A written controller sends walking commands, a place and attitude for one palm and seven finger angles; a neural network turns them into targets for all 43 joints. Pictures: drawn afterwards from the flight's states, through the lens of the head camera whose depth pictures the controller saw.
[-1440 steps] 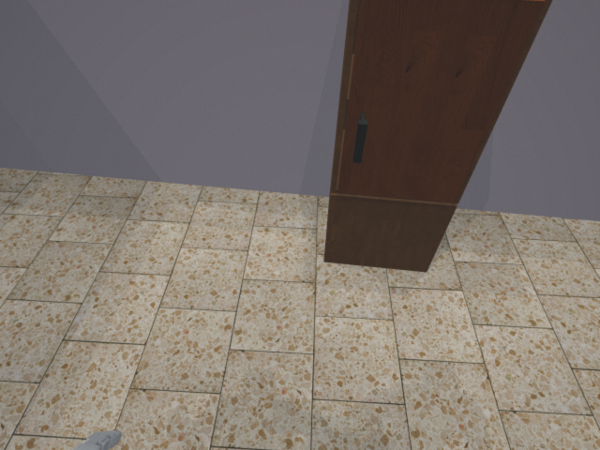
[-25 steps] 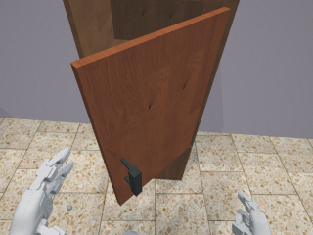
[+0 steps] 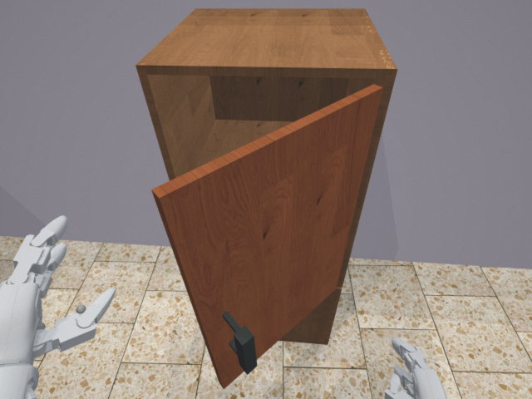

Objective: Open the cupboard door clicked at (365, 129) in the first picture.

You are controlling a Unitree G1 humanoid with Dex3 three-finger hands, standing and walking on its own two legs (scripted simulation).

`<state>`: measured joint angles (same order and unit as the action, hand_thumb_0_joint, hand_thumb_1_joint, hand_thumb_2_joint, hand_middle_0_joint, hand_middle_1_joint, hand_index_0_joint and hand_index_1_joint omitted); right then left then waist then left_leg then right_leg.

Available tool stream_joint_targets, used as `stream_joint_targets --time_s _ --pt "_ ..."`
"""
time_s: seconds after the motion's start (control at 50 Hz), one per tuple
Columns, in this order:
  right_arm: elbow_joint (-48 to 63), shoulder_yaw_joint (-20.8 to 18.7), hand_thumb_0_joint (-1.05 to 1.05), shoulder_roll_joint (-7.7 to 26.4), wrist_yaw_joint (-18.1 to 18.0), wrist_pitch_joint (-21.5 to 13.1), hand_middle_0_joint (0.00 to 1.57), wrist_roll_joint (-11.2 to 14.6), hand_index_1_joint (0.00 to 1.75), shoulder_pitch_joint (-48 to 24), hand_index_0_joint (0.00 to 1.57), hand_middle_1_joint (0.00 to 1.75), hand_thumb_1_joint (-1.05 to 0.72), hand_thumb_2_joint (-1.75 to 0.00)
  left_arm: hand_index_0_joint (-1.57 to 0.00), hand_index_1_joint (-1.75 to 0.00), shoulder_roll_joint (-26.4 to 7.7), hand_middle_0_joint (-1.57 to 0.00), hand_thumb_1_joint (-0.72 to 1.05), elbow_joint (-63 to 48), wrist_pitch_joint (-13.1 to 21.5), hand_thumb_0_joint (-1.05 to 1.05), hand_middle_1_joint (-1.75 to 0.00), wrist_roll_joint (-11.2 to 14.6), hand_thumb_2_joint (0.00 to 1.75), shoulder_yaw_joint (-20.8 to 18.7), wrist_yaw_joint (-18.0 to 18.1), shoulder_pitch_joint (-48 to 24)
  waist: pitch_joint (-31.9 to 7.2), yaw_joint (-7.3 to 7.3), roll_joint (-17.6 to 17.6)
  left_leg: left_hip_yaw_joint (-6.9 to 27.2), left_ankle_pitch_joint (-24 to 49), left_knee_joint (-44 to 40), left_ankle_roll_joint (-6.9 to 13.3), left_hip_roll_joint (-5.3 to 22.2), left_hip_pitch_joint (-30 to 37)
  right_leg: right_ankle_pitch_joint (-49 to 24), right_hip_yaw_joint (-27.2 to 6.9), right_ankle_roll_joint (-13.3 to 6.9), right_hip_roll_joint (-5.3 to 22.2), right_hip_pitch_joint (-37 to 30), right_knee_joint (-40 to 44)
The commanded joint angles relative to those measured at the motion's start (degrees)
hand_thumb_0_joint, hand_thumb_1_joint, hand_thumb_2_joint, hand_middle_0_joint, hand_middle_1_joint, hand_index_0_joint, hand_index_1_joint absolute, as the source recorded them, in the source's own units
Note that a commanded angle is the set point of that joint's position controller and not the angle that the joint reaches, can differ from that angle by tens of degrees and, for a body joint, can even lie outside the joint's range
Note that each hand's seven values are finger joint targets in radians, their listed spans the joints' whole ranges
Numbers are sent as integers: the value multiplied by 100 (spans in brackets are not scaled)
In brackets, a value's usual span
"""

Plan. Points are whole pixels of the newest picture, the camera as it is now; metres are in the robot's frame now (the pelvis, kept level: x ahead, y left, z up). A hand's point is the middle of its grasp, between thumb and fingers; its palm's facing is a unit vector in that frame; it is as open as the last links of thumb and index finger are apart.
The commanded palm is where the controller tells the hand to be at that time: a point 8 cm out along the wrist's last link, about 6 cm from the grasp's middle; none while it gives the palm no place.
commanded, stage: draw the hand back to the body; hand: left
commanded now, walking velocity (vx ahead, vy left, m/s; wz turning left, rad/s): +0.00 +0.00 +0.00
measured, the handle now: (238, 341) +0.25 +0.09 -0.10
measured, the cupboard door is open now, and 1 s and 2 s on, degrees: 46 46 46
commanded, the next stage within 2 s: step back with the hand held close in 0.52 s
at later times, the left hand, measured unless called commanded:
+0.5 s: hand (74, 291) +0.18 +0.23 +0.17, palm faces +0.43 -0.82 -0.39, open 7.5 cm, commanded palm +0.13 +0.27 +0.19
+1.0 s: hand (69, 295) +0.18 +0.24 +0.16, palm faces +0.31 -0.81 -0.50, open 7.4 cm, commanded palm +0.12 +0.29 +0.19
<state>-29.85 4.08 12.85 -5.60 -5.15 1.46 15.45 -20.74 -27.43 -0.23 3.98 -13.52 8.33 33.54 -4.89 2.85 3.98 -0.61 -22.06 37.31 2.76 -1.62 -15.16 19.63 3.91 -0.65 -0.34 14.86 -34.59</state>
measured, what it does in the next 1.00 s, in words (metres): stands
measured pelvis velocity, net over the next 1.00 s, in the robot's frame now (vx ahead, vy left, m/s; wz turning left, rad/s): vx -0.03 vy -0.01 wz -0.04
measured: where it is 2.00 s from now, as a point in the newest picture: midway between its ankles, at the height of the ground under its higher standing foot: outside the picture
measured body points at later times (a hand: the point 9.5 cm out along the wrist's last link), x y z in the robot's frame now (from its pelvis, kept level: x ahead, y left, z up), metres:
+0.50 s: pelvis -0.01 -0.02 +0.02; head -0.03 -0.04 +0.46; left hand +0.15 +0.27 +0.19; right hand +0.17 -0.25 -0.07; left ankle -0.02 +0.08 -0.73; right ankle -0.01 -0.11 -0.73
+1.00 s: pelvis -0.03 -0.01 +0.02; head -0.01 -0.01 +0.47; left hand +0.16 +0.28 +0.19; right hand +0.13 -0.26 -0.07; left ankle -0.02 +0.08 -0.73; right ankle -0.01 -0.11 -0.73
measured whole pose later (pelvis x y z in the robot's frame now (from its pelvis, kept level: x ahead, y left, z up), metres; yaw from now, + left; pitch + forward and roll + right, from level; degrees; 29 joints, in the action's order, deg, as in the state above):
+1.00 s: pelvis -0.03 -0.01 +0.02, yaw -2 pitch +0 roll -1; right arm -32.5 -0.7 14.1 -4.5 0.7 0.6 10.0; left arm -24.3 -27.9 8.0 3.5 -22.1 6.9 32.7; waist 2.3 -0.4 1.0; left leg -2.5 -13.6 26.6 2.4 -0.8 -13.2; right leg 10.3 2.0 -1.0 -1.4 13.5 -23.7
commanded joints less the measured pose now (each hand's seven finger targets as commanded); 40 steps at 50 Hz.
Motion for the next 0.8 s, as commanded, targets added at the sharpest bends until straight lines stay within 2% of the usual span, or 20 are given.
stream_joint_targets --time_s 0.0,0.1,0.12,0.18,0.2,0.28,0.34,0.38,0.46,0.52,0.6,0.62,0.64,0.66,0.68,0.7,0.72,0.78 --pt "817 -321 0 599 -24 -389 20 -10 30 -789 20 30 -90 -90 -19 -30 -1005 -19 69 -1030 438 0 -30 27 81 -1055 73 -559 138 54 -96 364 2199 -1039 -282 386 149 -1433 -145 -117 84 -473 695" --pt "635 -334 0 604 27 -452 20 -32 30 -939 20 30 -90 -90 -20 -30 -1193 -20 87 -1115 580 0 -30 72 88 -1371 47 -1146 150 70 178 270 2108 -1253 -238 338 412 -1547 -206 -125 91 -722 965" --pt "602 -345 0 607 28 -460 20 -42 30 -951 20 30 -90 -90 -20 -30 -1226 -20 90 -1114 607 0 -30 82 90 -1438 48 -1267 110 72 158 243 2020 -1289 -216 325 474 -1528 -215 -117 89 -745 1020" --pt "517 -394 0 620 88 -433 20 -42 30 -961 20 30 -90 -90 -20 -30 -726 -20 90 -556 584 0 -30 107 90 -1068 -63 -816 354 58 -82 205 2006 -1390 -195 347 510 -1519 -192 -107 73 -763 1152" --pt "515 -410 0 638 106 -404 20 -37 30 -981 20 30 -90 -90 -20 -30 -714 -20 90 -503 581 0 -30 114 90 -1043 -89 -779 435 48 -167 180 1978 -1416 -177 351 538 -1528 -208 -83 77 -736 1182" --pt "508 -447 0 655 95 -363 20 -74 30 -1084 20 30 -90 -90 -20 -30 -960 -20 90 -668 660 0 -30 108 90 -1222 -94 -964 256 98 -248 152 1760 -1513 -125 312 606 -1417 -252 -82 84 -938 1307" --pt "503 -440 0 603 66 -421 20 -85 30 -1153 20 30 -90 -90 -20 -30 -1122 -20 90 -1021 753 0 -30 78 90 -1343 -75 -1173 66 111 -50 92 1716 -1502 -103 254 744 -1441 -333 -74 97 -1011 1403" --pt "460 -428 0 600 48 -480 20 -100 30 -1186 20 30 -90 -90 -20 -30 -1236 -20 90 -1116 786 0 -30 64 90 -1421 -44 -1254 73 122 127 91 1725 -1497 -108 230 771 -1448 -359 -95 110 -1043 1491" --pt "373 -429 0 562 56 -562 20 -93 30 -1164 20 30 -90 -90 -20 -30 -1067 -20 90 -1003 806 0 -30 42 90 -1291 -42 -1170 263 79 245 69 1703 -1545 -122 217 862 -1408 -376 -84 94 -917 1578" --pt "318 -451 0 577 65 -542 20 -99 30 -1163 20 30 -90 -90 -20 -30 -938 -20 90 -666 772 0 -30 62 90 -1224 -75 -1031 457 72 -134 47 1757 -1563 -92 242 832 -1465 -360 -53 82 -891 1632" --pt "299 -490 0 598 84 -499 20 -97 30 -1185 20 30 -90 -90 -20 -30 -901 -20 90 -537 784 0 -30 83 90 -1202 -118 -1011 400 73 -276 23 1782 -1597 -64 248 889 -1491 -380 -26 97 -940 1657" --pt "262 -491 0 605 81 -498 20 -99 30 -1198 20 30 -90 -90 -20 -30 -1059 -20 90 -623 818 0 -30 69 90 -1299 -96 -1396 285 54 -291 15 1754 -1588 -56 227 917 -1470 -401 -21 99 -973 1675" --pt "443 -529 0 735 76 -366 20 -62 30 -1088 20 30 -90 -90 -20 -30 -1698 -20 90 -808 1040 0 -30 -46 90 -1998 -36 -1965 762 -169 -482 204 1297 -1309 -1 303 533 -1638 -1145 -8 404 -382 2068" --pt "310 -555 0 684 85 -260 20 -99 30 -1062 20 30 -90 -90 -20 -30 -1256 -20 90 -297 1051 0 -30 -54 90 -1672 -87 -1367 655 -223 -722 230 1169 -1110 0 278 594 -1535 -1227 -39 587 -273 2162" --pt "350 -567 0 683 101 -184 20 -109 30 -1140 20 30 -90 -90 -20 -30 -1284 -20 90 -412 1077 0 -30 -80 90 -1641 -92 -1387 690 -198 -635 228 1187 -1057 -1 246 562 -1723 -1254 -40 660 -241 2193" --pt "344 -567 0 665 123 -132 20 -117 30 -1119 20 30 -90 -90 -20 -30 -1135 -20 90 -258 1083 0 -30 -89 90 -1535 -106 -1077 533 -217 -643 182 1281 -1019 -20 250 595 -1834 -1221 -27 705 -280 2138" --pt "369 -580 0 686 140 -88 20 -118 30 -1130 20 30 -90 -90 -20 -30 -1037 -20 90 -348 1114 0 -30 -101 90 -1407 -119 -973 410 -230 -443 141 1366 -1036 -30 258 602 -1931 -1173 -10 712 -300 2068" --pt "460 -622 0 724 133 25 20 -114 30 -1126 20 30 -90 -90 -20 -30 -1094 -20 90 -714 1181 0 -30 -91 90 -1435 -74 -649 -84 -226 -102 178 1850 -1284 -49 363 633 -2298 -851 7 619 -669 1704"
